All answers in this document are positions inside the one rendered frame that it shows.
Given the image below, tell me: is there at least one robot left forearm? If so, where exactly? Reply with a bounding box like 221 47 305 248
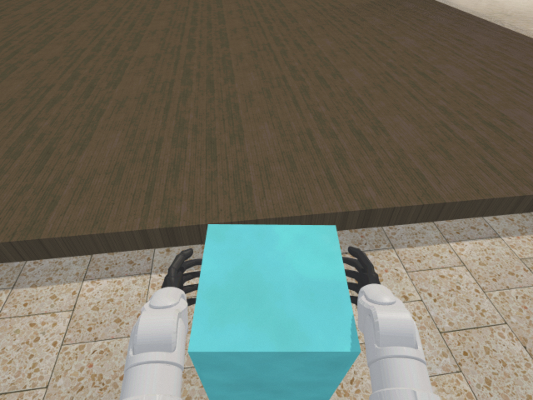
119 287 188 400

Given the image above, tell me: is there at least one robot right forearm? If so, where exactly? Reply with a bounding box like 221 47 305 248
357 283 441 400

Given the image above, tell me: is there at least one carton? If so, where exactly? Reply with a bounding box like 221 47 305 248
188 224 361 400

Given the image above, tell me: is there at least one robot left hand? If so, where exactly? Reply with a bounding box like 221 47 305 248
162 248 202 306

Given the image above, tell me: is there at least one robot right hand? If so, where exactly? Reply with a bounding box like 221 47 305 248
342 246 381 305

